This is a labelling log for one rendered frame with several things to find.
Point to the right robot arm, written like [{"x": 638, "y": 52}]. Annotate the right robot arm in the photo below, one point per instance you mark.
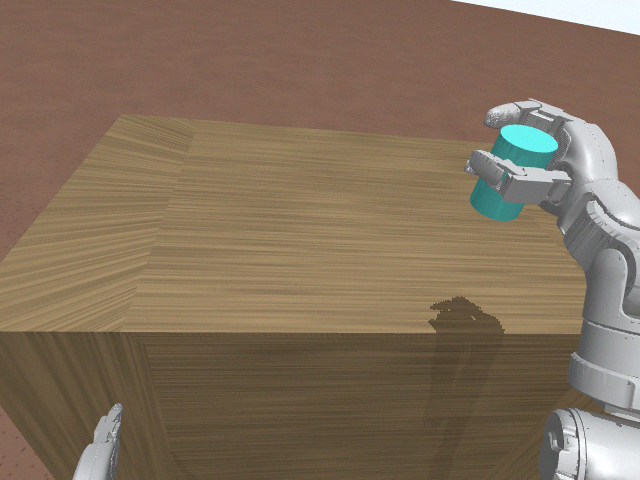
[{"x": 601, "y": 228}]

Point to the right robot hand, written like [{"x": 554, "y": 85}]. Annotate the right robot hand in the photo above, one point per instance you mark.
[{"x": 584, "y": 155}]

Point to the left robot hand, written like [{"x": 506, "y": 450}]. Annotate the left robot hand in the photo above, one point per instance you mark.
[{"x": 99, "y": 459}]

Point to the can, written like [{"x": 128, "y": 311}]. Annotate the can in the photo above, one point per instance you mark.
[{"x": 526, "y": 147}]

